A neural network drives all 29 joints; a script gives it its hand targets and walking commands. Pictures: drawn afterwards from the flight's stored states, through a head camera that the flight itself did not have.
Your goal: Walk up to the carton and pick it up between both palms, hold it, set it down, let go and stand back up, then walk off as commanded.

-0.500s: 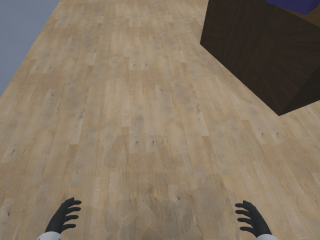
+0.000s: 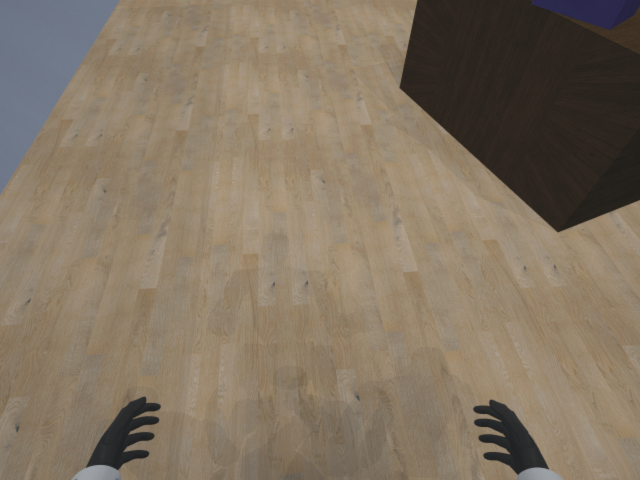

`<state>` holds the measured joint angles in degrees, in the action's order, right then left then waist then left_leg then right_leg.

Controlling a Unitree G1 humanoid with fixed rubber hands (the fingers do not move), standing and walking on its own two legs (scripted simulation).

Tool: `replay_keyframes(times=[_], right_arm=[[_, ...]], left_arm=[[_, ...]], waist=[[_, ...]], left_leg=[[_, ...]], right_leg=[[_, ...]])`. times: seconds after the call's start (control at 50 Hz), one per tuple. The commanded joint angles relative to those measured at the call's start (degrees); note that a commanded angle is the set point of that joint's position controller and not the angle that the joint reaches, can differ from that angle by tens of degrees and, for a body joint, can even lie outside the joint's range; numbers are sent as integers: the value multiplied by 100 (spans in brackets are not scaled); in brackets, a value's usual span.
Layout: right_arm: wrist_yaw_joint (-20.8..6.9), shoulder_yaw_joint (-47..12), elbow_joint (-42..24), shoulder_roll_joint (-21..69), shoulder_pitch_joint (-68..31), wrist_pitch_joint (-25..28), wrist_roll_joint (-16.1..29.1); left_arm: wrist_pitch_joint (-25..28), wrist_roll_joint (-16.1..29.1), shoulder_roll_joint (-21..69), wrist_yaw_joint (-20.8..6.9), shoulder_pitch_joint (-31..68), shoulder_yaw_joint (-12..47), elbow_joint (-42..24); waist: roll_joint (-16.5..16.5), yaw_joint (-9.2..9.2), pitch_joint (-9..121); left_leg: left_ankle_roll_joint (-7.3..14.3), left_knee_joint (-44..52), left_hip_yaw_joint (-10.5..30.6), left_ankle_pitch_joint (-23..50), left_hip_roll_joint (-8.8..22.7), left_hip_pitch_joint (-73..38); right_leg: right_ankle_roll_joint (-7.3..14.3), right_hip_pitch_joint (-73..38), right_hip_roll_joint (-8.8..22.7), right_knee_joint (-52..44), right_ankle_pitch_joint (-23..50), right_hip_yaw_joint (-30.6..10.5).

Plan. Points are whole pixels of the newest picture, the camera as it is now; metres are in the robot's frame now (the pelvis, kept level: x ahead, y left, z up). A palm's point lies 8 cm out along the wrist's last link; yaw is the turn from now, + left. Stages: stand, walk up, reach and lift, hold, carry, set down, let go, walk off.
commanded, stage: stand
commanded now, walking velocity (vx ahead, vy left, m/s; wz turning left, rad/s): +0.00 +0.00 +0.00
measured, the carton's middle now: out of the picture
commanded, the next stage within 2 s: walk up in 0.24 s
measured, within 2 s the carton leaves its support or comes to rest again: neither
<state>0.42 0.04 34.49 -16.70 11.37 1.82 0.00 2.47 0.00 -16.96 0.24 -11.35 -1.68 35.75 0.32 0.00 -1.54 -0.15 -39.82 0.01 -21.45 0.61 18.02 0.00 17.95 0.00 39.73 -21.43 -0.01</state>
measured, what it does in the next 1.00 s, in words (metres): steps to the right: right foot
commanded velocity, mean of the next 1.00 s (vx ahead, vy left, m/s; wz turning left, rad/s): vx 0.00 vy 0.00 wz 0.00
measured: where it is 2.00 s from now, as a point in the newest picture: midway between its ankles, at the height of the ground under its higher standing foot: (362, 379)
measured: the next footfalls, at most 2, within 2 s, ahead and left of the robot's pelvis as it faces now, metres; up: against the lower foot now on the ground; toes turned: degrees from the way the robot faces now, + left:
right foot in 0.80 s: +0.13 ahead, -0.21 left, +0.00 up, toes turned -14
left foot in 1.38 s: +0.48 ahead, -0.11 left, +0.00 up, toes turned -20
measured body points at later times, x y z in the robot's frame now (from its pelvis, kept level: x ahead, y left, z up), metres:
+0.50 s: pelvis -0.01 +0.00 +0.00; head +0.00 +0.00 +0.45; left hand +0.15 +0.27 -0.08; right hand +0.16 -0.26 -0.08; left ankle +0.00 +0.12 -0.72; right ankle +0.00 -0.12 -0.72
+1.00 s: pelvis +0.09 -0.11 +0.01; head +0.08 -0.18 +0.45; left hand +0.26 +0.19 -0.03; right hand +0.21 -0.46 -0.07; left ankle +0.10 +0.02 -0.64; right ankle +0.09 -0.20 -0.72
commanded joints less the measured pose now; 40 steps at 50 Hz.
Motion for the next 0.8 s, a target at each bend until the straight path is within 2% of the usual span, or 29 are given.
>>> replay_keyframes(times=[0.0,0.02,0.04,0.08,0.1,0.12,0.14,0.18,0.26,0.3,0.34,0.38,0.4,0.42,0.44,0.46,0.48,0.5,0.52,0.56,0.6,0.62,0.64,0.68,0.7,0.72,0.74,0.76,0.78], right_arm=[[6,482,-79,-1377,-251,193,-125],[-8,491,-36,-1344,-281,185,-120],[-11,472,-67,-1330,-197,213,-139],[-3,495,-90,-1414,-378,214,-127],[-6,486,-100,-1344,-325,212,-126],[-8,501,-78,-1427,-347,218,-143],[-15,501,-58,-1376,-310,214,-129],[13,518,-18,-1440,-336,218,-143],[11,505,-32,-1394,-294,213,-106],[23,498,42,-1486,-226,197,-124],[-1,482,40,-1384,-241,216,-104],[16,517,31,-1487,-288,195,-134],[16,503,38,-1463,-344,207,-135],[-163,810,-151,-2204,-255,354,-309],[-187,901,17,-2371,101,422,-349],[-180,1018,145,-2590,758,445,-353],[-151,1096,144,-2772,769,457,-353],[-145,1095,61,-2706,358,481,-239],[-146,1094,26,-2541,233,509,-232],[-167,1078,-15,-2406,306,595,-294],[-217,1077,-19,-2462,295,609,-313],[-249,1076,-60,-2504,95,598,-315],[-285,1075,-177,-2528,-209,582,-330],[-347,1042,-294,-2550,-882,551,-328],[-361,1046,-375,-2585,-1158,531,-341],[-367,1002,-378,-2539,-1477,495,-368],[-354,945,-391,-2367,-1489,450,-394],[-369,810,-380,-2036,-1184,397,-343],[-412,615,-507,-1529,-1122,404,-198]], left_arm=[[178,-169,-1364,33,371,-424,-166],[184,-160,-1359,26,403,-388,-166],[169,-153,-1332,22,357,-414,-147],[161,-154,-1288,18,388,-387,-134],[157,-164,-1362,33,386,-413,-110],[158,-130,-1310,33,362,-421,-141],[153,-176,-1408,34,318,-421,-93],[156,-141,-1304,17,282,-413,-67],[155,-179,-1377,46,367,-401,-48],[167,-146,-1342,30,363,-393,-73],[192,-145,-1344,16,380,-383,-27],[169,-156,-1345,14,381,-403,-39],[164,-155,-1349,9,359,-400,7],[42,-256,-1761,-332,-22,-594,-305],[13,-243,-1789,-446,351,-618,-398],[-16,-237,-1622,-514,953,-585,-532],[-34,-313,-1536,-527,1027,-550,-519],[-33,-338,-1830,-556,847,-587,-441],[-22,-341,-1891,-613,670,-631,-354],[7,-240,-1805,-750,786,-670,-363],[10,-161,-1710,-840,871,-641,-410],[12,-137,-1686,-857,859,-637,-404],[-9,-92,-1751,-875,827,-678,-332],[-30,-45,-1886,-893,435,-733,-132],[-33,-31,-1895,-883,83,-754,-47],[-26,-5,-1977,-843,-532,-830,247],[5,-10,-2197,-748,-1250,-947,479],[70,-8,-2433,-583,-2098,-1064,642],[143,-67,-2855,-432,-2309,-1135,530]], waist=[[9,-4,535],[13,40,506],[104,-27,642],[-145,-36,611],[-23,-7,595],[14,-75,597],[-7,-17,681],[-119,-70,684],[22,22,471],[-27,-4,482],[108,13,468],[-16,-18,505],[-71,6,535],[-211,75,641],[-276,422,247],[-929,859,31],[-1557,861,-133],[-1001,604,-180],[-737,548,-87],[-553,592,54],[-1019,640,115],[-1143,561,73],[-1432,434,45],[-1514,101,-55],[-1525,-152,-71],[-1174,-533,6],[-353,-852,245],[969,-1217,422],[2360,-1275,27]], left_leg=[[440,523,538,1680,438,-199],[414,516,483,1650,424,-261],[444,498,520,1755,479,-307],[450,569,553,1783,463,-276],[489,591,611,1781,522,-249],[486,610,613,1769,495,-231],[440,606,522,1818,449,-290],[442,571,500,1837,454,-315],[434,616,528,1784,467,-254],[440,621,486,1735,438,-234],[437,626,556,1589,446,-266],[432,617,519,1677,428,-294],[434,599,528,1534,445,-310],[552,400,392,-1093,485,-1120],[809,1158,906,-2278,762,-2042],[1180,2286,1825,-3223,1589,-3135],[1439,2961,2889,-3115,2787,-2815],[1509,2946,2731,-2718,2931,-2223],[1402,2850,2348,-2101,2722,-2124],[1285,2830,1696,-1470,2251,-1856],[1215,2816,1061,-1249,2065,-1780],[1181,2770,766,-1075,2036,-1640],[1089,2787,421,-1373,1925,-1158],[987,2649,-75,-1546,1785,-388],[945,2384,-265,-1837,1756,191],[852,1665,-613,-2315,1580,890],[753,422,-855,-2353,1140,1372],[557,-2060,-1200,-1392,422,1804],[125,-3783,-659,-1109,-138,3121]], right_leg=[[471,-248,542,-601,1755,-620],[468,-221,572,-619,1818,-640],[466,-317,541,-545,1895,-587],[448,-250,500,-499,1780,-559],[439,-304,497,-527,1879,-556],[440,-294,494,-516,1835,-538],[439,-407,521,-532,1862,-524],[446,-357,522,-463,1907,-530],[454,-248,546,-618,1886,-588],[455,-280,523,-610,1856,-589],[433,-241,545,-683,1702,-628],[435,-218,522,-621,1739,-570],[456,-192,550,-680,1619,-643],[936,1164,615,-640,-660,-1845],[666,2807,400,-670,-1610,-1478],[334,4255,-2,192,-1364,-380],[298,4465,197,1741,-780,-103],[200,3970,542,1916,-575,-264],[129,3614,646,1859,-362,-272],[69,3043,704,1731,-164,-174],[58,2771,721,1315,-62,83],[33,2602,706,1128,47,200],[47,2140,744,936,124,292],[60,1257,680,580,195,519],[88,554,581,450,255,703],[98,-378,548,234,505,749],[133,-1260,295,102,360,662],[337,-2001,91,-723,-345,-45],[686,-1929,1117,-1931,-1814,-3142]])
